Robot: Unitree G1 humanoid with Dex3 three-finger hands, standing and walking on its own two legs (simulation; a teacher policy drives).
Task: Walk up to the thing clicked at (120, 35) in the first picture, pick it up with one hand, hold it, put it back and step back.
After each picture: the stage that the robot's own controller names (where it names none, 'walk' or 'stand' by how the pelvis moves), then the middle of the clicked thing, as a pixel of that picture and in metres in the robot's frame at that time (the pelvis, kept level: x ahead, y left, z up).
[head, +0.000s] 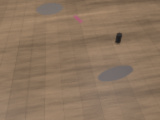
stand; (118, 38) +1.46 -0.39 -0.72
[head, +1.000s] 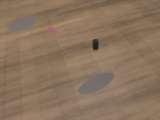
walk; (95, 44) +1.37 +0.01 -0.69
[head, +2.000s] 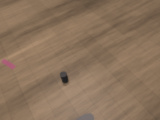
walk; (64, 77) +0.84 +0.30 -0.72
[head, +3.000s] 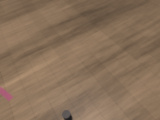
walk; (67, 116) +0.49 +0.25 -0.72
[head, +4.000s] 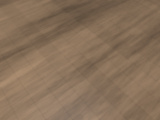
stand; out of the picture +0.35 +0.15 -0.68
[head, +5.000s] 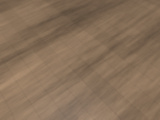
stand; out of the picture +0.36 +0.22 -0.70
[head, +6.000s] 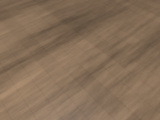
stand; out of the picture +0.34 +0.20 -0.72
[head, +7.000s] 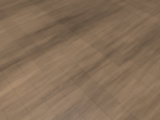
stand; out of the picture +0.36 +0.23 -0.73
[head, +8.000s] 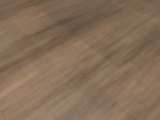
stand; out of the picture +0.34 +0.23 -0.73
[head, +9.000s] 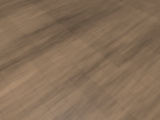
stand; out of the picture +0.33 +0.23 -0.73
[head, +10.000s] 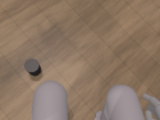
go down; (33, 67) +0.41 +0.25 -0.37
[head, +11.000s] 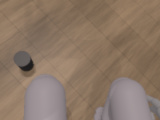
go down; (24, 61) +0.40 +0.28 -0.29
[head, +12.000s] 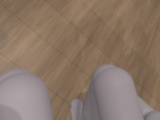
close in; out of the picture +0.38 +0.31 -0.22
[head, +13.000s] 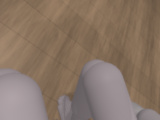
close; out of the picture +0.38 +0.31 -0.21
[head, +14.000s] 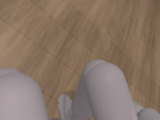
lift; out of the picture +0.37 +0.31 -0.22
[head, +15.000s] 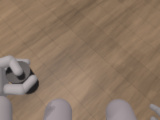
lift; (24, 78) +0.33 +0.22 -0.02
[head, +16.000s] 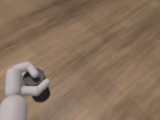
hold; (37, 86) +0.33 +0.19 +0.00
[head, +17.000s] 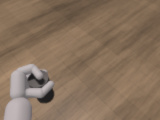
hold; (42, 87) +0.33 +0.17 +0.00
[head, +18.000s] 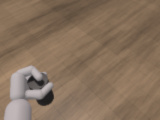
hold; (41, 89) +0.33 +0.17 -0.01
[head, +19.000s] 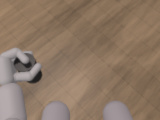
crouch; (29, 69) +0.39 +0.21 -0.08
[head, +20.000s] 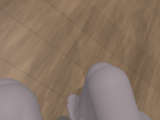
lower; out of the picture +0.39 +0.31 -0.22
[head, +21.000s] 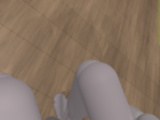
lower; out of the picture +0.39 +0.33 -0.22
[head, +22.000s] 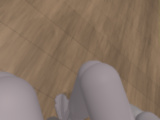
lower; out of the picture +0.38 +0.33 -0.22
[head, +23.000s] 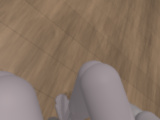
lower; out of the picture +0.38 +0.33 -0.22
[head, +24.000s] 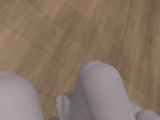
loosen; out of the picture +0.38 +0.33 -0.22
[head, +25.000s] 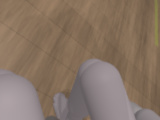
withdraw; out of the picture +0.37 +0.32 -0.22
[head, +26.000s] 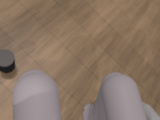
stand; (5, 62) +0.39 +0.29 -0.27
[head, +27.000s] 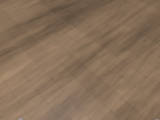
stand; out of the picture +0.35 +0.21 -0.64
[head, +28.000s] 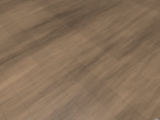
stand; out of the picture +0.37 +0.23 -0.67
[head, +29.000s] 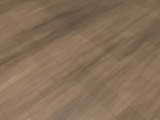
stand; out of the picture +0.36 +0.22 -0.67
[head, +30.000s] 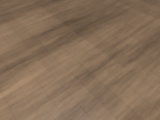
stand; out of the picture +0.38 +0.21 -0.72
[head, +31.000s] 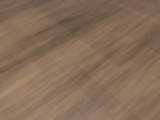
stand; out of the picture +0.35 +0.22 -0.73
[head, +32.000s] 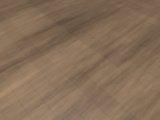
stand; out of the picture +0.35 +0.23 -0.73
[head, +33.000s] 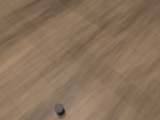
walk; (59, 109) +0.41 +0.22 -0.70
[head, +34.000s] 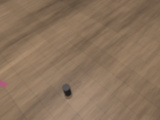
walk; (67, 90) +0.65 +0.26 -0.70
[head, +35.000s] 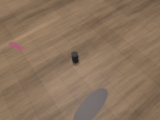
stand; (75, 57) +0.97 +0.17 -0.69
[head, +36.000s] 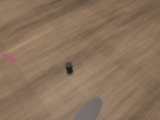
stand; (69, 68) +0.96 +0.19 -0.72
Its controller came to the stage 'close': yes
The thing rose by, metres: 0.70
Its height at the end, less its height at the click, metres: +0.00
